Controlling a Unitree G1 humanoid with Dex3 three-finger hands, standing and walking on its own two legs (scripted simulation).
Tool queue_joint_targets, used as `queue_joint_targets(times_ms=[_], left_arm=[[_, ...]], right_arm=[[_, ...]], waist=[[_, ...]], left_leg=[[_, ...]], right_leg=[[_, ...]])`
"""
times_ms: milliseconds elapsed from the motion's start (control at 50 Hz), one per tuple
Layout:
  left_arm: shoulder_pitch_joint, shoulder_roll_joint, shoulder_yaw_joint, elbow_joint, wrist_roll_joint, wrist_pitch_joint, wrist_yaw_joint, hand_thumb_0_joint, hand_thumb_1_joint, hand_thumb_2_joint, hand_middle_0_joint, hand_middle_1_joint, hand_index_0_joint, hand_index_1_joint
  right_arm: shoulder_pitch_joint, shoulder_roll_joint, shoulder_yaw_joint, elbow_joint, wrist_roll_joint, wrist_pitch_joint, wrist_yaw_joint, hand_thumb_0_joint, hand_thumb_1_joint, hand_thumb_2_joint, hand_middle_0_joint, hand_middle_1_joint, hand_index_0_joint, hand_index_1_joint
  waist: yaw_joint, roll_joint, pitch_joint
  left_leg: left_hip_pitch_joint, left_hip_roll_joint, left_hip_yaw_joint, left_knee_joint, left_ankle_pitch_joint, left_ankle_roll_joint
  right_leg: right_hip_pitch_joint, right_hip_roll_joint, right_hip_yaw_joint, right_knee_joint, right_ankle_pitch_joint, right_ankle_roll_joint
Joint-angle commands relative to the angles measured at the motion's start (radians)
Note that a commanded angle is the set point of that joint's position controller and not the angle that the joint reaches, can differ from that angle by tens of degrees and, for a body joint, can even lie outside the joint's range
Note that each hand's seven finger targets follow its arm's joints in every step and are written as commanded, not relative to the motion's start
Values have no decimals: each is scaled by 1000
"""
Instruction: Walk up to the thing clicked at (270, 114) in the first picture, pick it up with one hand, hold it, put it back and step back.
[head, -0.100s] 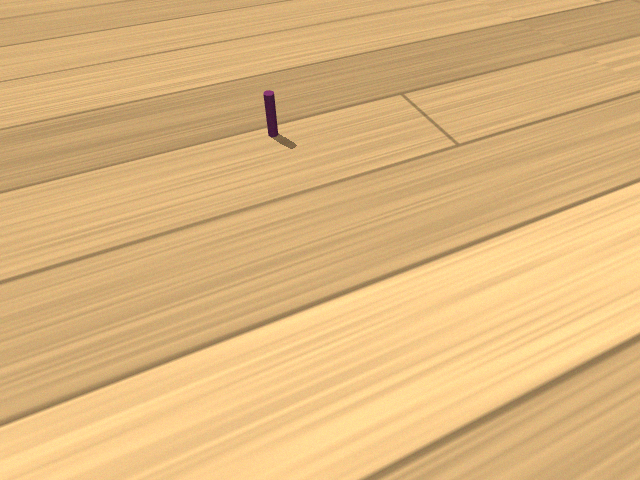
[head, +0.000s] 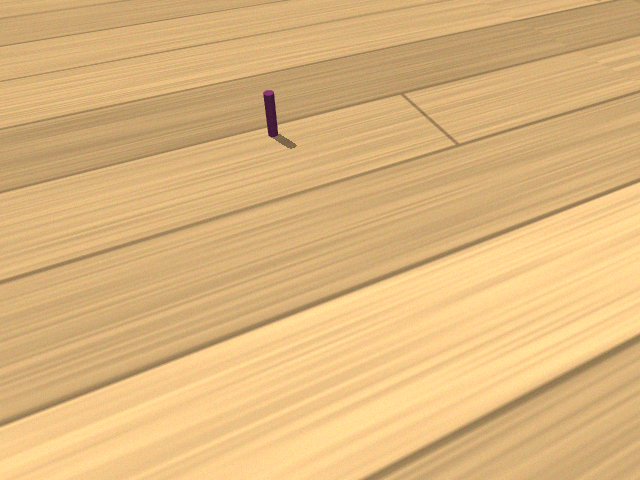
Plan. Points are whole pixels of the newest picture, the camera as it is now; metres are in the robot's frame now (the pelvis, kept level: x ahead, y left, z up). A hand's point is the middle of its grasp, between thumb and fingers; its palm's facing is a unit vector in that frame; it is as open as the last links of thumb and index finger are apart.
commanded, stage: stand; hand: left
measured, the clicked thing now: (271, 114) +1.91 +0.25 -0.66
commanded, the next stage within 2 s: walk up in 1.02 s
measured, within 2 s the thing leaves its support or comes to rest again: neither
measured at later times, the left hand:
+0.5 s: hand out of the picture +0.08 +0.25 -0.16, palm faces -0.04 -0.94 -0.33, open 7.4 cm
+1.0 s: hand out of the picture +0.08 +0.25 -0.16, palm faces -0.04 -0.94 -0.34, open 7.4 cm
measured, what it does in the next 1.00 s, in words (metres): stands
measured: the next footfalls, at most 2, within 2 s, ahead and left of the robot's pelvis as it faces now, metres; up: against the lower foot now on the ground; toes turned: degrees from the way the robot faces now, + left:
left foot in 1.32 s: +0.16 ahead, +0.17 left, +0.00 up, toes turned +4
right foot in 1.80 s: +0.47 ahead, -0.12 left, +0.00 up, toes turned -6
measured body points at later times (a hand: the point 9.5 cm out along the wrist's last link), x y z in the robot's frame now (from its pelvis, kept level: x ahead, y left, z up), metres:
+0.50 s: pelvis +0.00 +0.00 +0.00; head +0.01 +0.00 +0.45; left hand +0.08 +0.30 -0.13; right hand +0.08 -0.30 -0.13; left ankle +0.00 +0.12 -0.75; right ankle +0.00 -0.12 -0.75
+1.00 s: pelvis +0.01 +0.00 +0.00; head +0.01 +0.00 +0.45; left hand +0.08 +0.29 -0.13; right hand +0.08 -0.31 -0.13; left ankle +0.00 +0.12 -0.75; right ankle +0.00 -0.12 -0.75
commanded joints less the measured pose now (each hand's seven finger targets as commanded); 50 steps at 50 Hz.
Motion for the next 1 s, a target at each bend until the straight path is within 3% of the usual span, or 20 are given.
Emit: queue_joint_targets(times_ms=[0, 200, 300, 660, 780, 980], left_arm=[[-36, 206, 47, -57, -2, -24, 20, 0, 900, 900, -200, -300, -200, -300], [-36, 206, 49, -53, -3, -20, 19, 0, 900, 900, -200, -300, -200, -300], [-41, 206, 50, -56, -4, -20, 19, 0, 900, 900, -200, -300, -200, -300], [-34, 211, 53, -47, -4, -20, 19, 0, 900, 900, -200, -300, -200, -300], [-31, 210, 52, -53, -3, -22, 20, 0, 900, 900, -200, -300, -200, -300], [-30, 208, 50, -52, -3, -22, 20, 0, 900, 900, -200, -300, -200, -300]], right_arm=[[-43, -207, -39, -63, 4, -21, -13, 0, -900, -900, 200, 300, 200, 300], [-40, -206, -36, -62, 3, -20, -14, 0, -900, -900, 200, 300, 200, 300], [-35, -213, -38, -62, 3, -21, -15, 0, -900, -900, 200, 300, 200, 300], [-31, -210, -36, -64, 4, -19, -14, 0, -900, -900, 200, 300, 200, 300], [-29, -215, -36, -68, 4, -20, -16, 0, -900, -900, 200, 300, 200, 300], [-29, -218, -37, -66, 3, -17, -15, 0, -900, -900, 200, 300, 200, 300]], waist=[[-4, 3, -90], [-2, 9, -72], [-4, 12, -81], [-3, -1, -64], [-3, 7, -94], [-3, 12, -71]], left_leg=[[28, 118, -82, -44, 153, 29], [15, 117, -81, -64, 113, 27], [22, 120, -80, -58, 147, 26], [26, 120, -82, -71, 116, 26], [51, 126, -79, -54, 187, 27], [31, 124, -75, -59, 141, 27]], right_leg=[[33, -127, 92, -47, 151, -31], [26, -123, 94, -62, 104, -31], [40, -125, 95, -53, 143, -33], [35, -124, 94, -72, 112, -31], [49, -127, 91, -56, 190, -30], [41, -128, 100, -73, 159, -27]])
